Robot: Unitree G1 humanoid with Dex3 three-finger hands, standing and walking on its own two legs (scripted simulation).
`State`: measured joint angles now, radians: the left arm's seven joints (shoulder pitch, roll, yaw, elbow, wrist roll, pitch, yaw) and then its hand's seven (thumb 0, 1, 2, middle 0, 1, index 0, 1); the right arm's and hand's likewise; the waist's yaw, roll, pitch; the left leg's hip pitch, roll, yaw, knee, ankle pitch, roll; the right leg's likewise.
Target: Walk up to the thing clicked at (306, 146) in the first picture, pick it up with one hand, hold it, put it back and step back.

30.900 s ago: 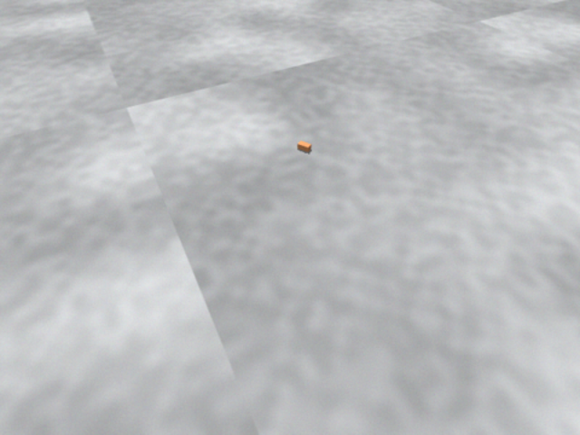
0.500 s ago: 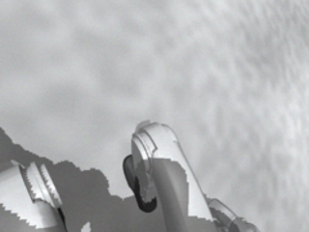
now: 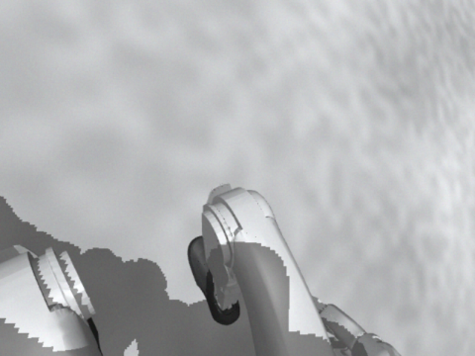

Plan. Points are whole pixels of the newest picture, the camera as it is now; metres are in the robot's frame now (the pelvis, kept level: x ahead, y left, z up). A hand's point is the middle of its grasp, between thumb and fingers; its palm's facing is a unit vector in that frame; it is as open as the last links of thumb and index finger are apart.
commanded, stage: withdraw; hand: left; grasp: from above
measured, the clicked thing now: out of the picture +0.45 +0.35 -0.29
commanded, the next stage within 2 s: home in 0.90 s
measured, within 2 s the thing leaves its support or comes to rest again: neither
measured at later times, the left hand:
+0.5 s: hand out of the picture +0.43 +0.37 -0.07, palm faces -0.45 -0.13 -0.88, open 12.9 cm
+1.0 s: hand out of the picture +0.46 +0.36 -0.13, palm faces -0.33 -0.08 -0.94, open 12.7 cm
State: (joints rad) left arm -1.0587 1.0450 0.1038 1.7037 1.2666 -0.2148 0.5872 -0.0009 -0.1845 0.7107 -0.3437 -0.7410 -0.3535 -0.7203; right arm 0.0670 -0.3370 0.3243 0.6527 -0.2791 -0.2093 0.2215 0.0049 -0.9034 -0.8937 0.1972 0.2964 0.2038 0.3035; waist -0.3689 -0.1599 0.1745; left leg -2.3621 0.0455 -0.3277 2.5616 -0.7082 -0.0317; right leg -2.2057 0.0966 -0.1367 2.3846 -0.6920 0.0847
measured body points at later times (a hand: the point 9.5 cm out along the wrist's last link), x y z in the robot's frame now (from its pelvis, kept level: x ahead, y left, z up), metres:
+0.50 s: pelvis -0.01 -0.01 +0.05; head +0.21 +0.09 +0.43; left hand +0.45 +0.38 -0.02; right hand +0.13 -0.26 -0.06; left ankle +0.06 +0.14 -0.27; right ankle +0.11 -0.13 -0.27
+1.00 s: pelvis -0.01 -0.01 +0.02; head +0.23 +0.10 +0.38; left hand +0.47 +0.36 -0.07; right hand +0.07 -0.27 -0.08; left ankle +0.06 +0.14 -0.27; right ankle +0.11 -0.13 -0.27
